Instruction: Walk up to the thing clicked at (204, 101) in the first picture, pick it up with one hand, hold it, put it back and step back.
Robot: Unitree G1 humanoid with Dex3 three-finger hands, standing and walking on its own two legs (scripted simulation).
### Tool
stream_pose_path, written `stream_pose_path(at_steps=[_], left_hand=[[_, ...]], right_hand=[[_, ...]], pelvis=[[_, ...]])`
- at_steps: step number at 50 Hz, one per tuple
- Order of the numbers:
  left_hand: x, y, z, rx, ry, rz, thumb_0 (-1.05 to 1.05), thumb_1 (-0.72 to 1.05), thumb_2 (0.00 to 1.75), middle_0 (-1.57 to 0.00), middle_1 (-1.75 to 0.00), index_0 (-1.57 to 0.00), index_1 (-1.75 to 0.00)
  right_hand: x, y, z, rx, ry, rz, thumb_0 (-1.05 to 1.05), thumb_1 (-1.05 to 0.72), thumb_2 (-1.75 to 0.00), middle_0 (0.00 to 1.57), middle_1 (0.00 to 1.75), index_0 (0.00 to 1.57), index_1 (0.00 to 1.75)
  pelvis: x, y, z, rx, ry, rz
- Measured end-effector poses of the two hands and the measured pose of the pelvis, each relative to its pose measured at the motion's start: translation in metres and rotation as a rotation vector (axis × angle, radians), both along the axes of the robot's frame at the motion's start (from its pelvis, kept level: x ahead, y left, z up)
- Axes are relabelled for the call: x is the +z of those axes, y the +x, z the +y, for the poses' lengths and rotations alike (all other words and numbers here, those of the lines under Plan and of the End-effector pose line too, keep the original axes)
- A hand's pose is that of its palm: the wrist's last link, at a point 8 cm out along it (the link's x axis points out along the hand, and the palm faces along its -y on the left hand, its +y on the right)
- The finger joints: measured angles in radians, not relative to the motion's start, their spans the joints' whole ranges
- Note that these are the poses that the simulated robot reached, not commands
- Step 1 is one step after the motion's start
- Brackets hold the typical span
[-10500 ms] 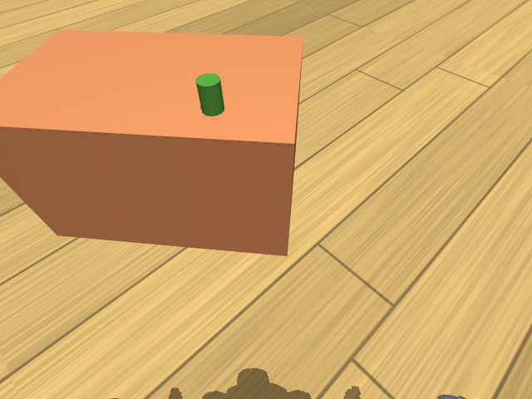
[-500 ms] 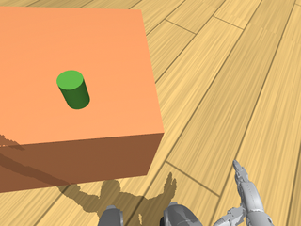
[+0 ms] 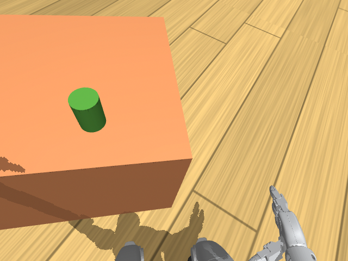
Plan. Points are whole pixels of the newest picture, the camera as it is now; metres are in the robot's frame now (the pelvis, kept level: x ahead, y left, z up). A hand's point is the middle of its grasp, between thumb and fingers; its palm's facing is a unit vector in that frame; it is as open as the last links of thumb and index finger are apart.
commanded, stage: go down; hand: left
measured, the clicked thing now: (88, 111) +0.49 +0.20 -0.01
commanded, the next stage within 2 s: approach in 0.14 s
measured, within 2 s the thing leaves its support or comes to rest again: neither
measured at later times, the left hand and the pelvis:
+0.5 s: hand out of the picture +0.40 +0.36 +0.09, palm faces +0.16 -0.99 +0.03, open 17.6 cm; pelvis -0.02 +0.00 -0.01, yaw +1 degrees
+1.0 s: hand (72, 118) +0.46 +0.23 -0.01, palm faces +0.15 -0.99 +0.03, open 17.6 cm; pelvis -0.03 +0.00 -0.04, yaw -2 degrees
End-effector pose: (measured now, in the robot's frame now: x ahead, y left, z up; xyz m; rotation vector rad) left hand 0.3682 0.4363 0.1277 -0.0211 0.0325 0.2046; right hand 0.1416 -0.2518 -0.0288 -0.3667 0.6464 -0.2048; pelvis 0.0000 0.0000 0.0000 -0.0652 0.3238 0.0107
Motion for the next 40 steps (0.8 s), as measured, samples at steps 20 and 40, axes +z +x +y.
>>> stream_pose_path(at_steps=[20,40], left_hand=[[-0.010,-0.008,-0.004,-0.009,-0.006,0.000,-0.02,-0.60,0.04,-0.07,-0.06,-0.06,-0.08],[-0.140,0.056,-0.129,-0.098,-0.096,0.053,-0.02,-0.60,0.03,-0.06,-0.06,-0.07,-0.06]], right_hand=[[0.002,-0.002,-0.004,0.028,-0.019,-0.005,-0.01,0.52,-0.05,0.05,0.05,0.06,0.05],[0.018,-0.028,-0.020,0.018,-0.139,-0.023,-0.01,0.54,-0.04,0.06,0.05,0.06,0.05]], pelvis=[[-0.003,-0.010,-0.004,0.013,0.005,-0.005],[-0.032,-0.031,-0.003,-0.015,-0.003,0.072]])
